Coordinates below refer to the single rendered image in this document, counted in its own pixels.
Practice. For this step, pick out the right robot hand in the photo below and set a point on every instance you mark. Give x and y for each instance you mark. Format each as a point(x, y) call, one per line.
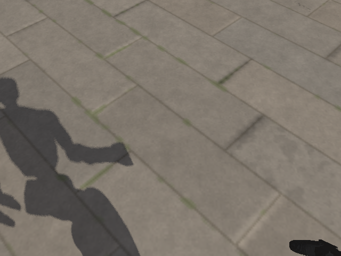
point(314, 248)

